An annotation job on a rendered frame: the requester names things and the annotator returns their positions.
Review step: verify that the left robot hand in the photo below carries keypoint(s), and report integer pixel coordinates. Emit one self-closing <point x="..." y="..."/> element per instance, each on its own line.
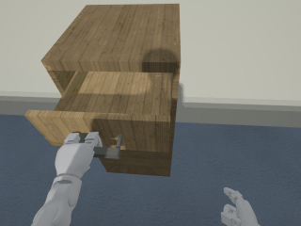
<point x="74" y="158"/>

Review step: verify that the handle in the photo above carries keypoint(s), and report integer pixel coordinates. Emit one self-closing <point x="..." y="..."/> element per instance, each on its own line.
<point x="105" y="152"/>

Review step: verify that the drawer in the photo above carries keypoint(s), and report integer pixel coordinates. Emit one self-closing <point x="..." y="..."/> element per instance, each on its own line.
<point x="133" y="105"/>

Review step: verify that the cabinet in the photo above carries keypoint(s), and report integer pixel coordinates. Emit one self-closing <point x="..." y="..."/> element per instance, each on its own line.
<point x="123" y="38"/>

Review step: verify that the robot left forearm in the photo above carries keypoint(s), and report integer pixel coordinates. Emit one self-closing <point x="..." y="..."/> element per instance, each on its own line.
<point x="60" y="201"/>

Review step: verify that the right robot hand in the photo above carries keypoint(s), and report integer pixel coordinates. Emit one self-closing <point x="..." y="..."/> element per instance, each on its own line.
<point x="243" y="212"/>

